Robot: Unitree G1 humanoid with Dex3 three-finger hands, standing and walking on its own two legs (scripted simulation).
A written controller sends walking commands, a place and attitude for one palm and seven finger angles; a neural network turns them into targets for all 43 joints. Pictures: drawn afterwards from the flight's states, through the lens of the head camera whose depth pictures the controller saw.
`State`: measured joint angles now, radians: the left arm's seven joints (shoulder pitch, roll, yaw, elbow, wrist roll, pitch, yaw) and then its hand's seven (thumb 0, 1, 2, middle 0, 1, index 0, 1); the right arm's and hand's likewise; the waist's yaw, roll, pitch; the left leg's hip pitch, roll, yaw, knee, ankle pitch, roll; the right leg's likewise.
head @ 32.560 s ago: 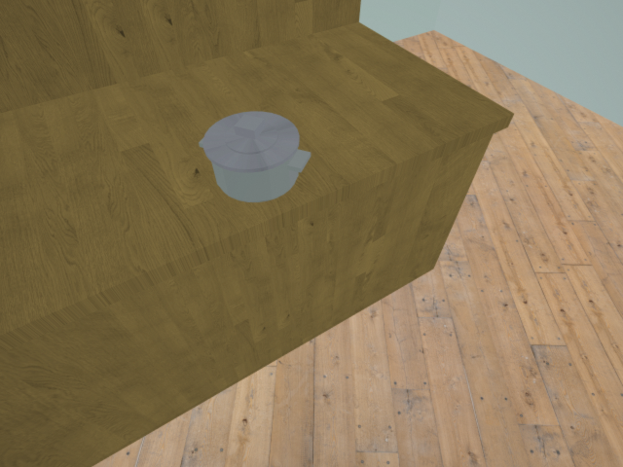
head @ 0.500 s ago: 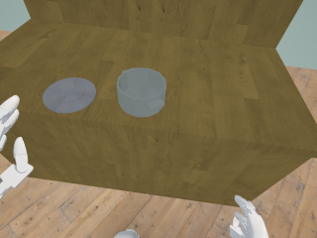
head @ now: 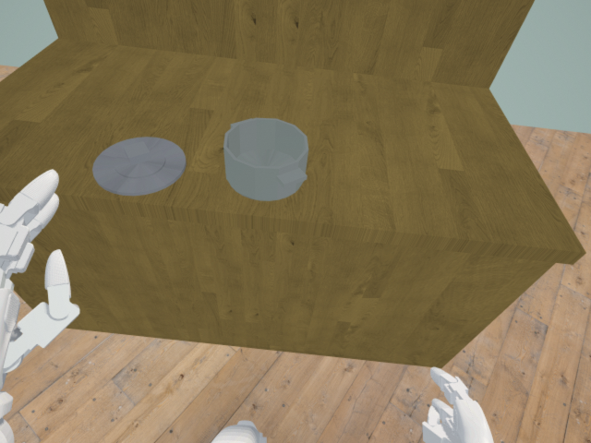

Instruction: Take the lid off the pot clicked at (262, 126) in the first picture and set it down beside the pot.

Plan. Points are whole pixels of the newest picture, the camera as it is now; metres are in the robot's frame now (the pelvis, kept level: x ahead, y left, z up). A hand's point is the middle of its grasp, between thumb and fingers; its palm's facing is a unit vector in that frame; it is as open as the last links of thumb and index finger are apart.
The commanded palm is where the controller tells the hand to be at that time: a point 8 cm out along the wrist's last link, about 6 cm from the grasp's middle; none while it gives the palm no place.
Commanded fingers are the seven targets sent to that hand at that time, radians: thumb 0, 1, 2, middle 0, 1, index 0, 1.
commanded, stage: step back with the hand held close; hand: left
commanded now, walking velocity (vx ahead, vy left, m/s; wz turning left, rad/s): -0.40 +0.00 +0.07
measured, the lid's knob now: (137, 153) +0.62 +0.37 +0.00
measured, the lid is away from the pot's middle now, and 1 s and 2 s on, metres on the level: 0.26 0.26 0.26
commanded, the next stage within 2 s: stop stepping back and stand still in 0.10 s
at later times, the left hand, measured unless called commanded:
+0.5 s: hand out of the picture +0.05 +0.26 +0.19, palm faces +0.29 -0.85 -0.44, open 7.4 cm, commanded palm +0.02 +0.31 +0.19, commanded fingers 0.00 0.90 0.90 -0.20 -0.30 -0.20 -0.30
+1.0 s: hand out of the picture +0.05 +0.30 +0.16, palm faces +0.38 -0.84 -0.39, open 7.4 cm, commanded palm none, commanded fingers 0.00 0.90 0.90 -0.20 -0.30 -0.20 -0.30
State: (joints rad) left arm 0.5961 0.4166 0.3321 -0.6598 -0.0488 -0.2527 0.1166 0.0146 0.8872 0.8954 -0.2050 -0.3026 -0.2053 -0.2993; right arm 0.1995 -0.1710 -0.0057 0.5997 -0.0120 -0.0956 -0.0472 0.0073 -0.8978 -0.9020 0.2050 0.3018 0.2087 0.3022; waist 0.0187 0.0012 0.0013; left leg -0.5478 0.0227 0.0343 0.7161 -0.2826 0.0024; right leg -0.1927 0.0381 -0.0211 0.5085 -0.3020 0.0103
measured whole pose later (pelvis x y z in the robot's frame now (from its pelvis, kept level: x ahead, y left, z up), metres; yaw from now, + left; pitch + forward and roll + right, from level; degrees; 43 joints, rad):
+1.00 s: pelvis -0.13 +0.05 +0.00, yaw +1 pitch +0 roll -2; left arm 0.61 0.35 0.35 -0.58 -0.04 -0.20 0.14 0.01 0.89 0.90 -0.21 -0.30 -0.21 -0.30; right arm 0.26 -0.21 0.00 0.63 0.01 -0.09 -0.06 0.01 -0.90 -0.90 0.21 0.30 0.21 0.30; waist -0.01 -0.01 0.00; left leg -0.30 0.02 0.03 0.58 -0.30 0.04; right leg -0.22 0.02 -0.04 0.55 -0.32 -0.02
